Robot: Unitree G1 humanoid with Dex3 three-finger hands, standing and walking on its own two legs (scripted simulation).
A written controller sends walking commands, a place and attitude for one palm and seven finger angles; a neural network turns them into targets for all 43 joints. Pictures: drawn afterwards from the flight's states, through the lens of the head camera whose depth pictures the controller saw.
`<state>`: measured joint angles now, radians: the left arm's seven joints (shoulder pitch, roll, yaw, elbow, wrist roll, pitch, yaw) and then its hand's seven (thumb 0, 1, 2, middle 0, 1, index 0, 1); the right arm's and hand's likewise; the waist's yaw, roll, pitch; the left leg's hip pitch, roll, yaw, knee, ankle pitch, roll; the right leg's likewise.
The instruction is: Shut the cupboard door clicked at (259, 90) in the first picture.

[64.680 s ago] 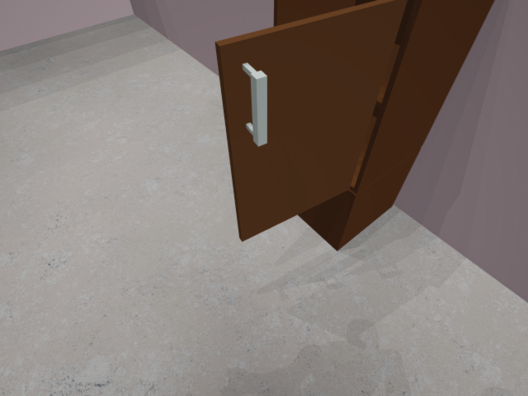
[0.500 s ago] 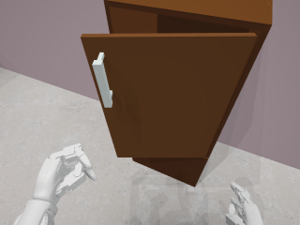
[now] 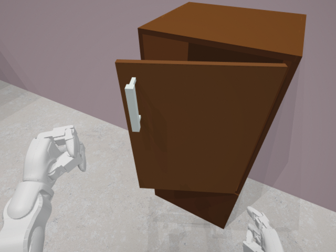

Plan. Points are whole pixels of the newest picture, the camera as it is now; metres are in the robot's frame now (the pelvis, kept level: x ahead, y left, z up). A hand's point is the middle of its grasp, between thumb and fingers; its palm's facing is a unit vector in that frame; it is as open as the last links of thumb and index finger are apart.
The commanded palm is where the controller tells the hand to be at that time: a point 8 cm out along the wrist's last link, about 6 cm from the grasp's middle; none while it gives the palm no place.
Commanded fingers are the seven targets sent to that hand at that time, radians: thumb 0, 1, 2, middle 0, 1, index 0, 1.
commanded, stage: raise the hand and make a fist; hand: left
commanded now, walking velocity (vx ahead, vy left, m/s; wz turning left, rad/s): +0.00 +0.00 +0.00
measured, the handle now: (134, 105) +0.44 +0.15 +0.14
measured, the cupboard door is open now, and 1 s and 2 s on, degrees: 24 24 24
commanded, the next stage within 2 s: bring the fist close to the handle in 0.28 s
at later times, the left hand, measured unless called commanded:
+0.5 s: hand (99, 173) +0.23 +0.17 +0.13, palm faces +0.05 -1.00 -0.06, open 3.1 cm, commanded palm +0.21 +0.22 +0.15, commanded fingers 0.00 0.90 0.90 -1.30 -1.50 -1.30 -1.50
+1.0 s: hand (118, 143) +0.29 +0.15 +0.16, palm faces +0.09 -0.99 -0.04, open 3.1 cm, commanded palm +0.27 +0.19 +0.15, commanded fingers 0.00 0.90 0.90 -1.30 -1.50 -1.30 -1.50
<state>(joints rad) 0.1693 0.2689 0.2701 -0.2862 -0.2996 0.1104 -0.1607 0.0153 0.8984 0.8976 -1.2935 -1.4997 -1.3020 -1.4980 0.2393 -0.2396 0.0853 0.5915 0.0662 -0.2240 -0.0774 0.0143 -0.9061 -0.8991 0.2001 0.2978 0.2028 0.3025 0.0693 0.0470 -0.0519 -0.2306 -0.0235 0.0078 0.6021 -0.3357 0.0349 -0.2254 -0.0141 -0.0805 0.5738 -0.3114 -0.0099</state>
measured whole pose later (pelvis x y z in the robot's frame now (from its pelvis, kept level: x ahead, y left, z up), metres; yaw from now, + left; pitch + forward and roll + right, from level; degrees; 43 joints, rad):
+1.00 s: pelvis +0.00 -0.02 +0.00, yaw -1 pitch -2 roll +0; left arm 0.03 0.19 0.14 -0.17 -0.20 0.13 -0.04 0.02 0.90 0.90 -1.30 -1.50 -1.31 -1.50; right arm 0.22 -0.24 0.06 0.61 0.05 -0.17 -0.06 0.01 -0.91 -0.90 0.20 0.30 0.20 0.30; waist 0.04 0.05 -0.03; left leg -0.19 -0.01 0.02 0.55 -0.32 0.02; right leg -0.21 0.00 -0.07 0.56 -0.31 -0.03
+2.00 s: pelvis -0.01 -0.01 +0.01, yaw -1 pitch -3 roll +0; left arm -0.26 0.16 0.07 0.15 -0.16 0.14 0.02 0.02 0.90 0.90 -1.30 -1.50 -1.31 -1.50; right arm 0.19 -0.23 0.07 0.64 0.05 -0.07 -0.08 0.01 -0.91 -0.90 0.20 0.30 0.20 0.30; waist 0.02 0.04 -0.01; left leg -0.19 -0.01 0.02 0.52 -0.29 0.02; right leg -0.20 0.00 -0.07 0.52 -0.27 -0.03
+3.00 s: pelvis -0.01 +0.00 -0.01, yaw -1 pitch +7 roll +0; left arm -0.96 0.33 0.16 1.09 -0.18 -0.17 -0.26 0.02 0.90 0.90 -1.29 -1.50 -1.31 -1.50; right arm 0.34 -0.27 0.03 0.72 0.04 -0.12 -0.06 0.01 -0.91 -0.90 0.20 0.30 0.20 0.30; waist -0.10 0.03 -0.03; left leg -0.44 -0.02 0.03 0.64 -0.32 0.03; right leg -0.45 -0.01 -0.06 0.63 -0.30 -0.01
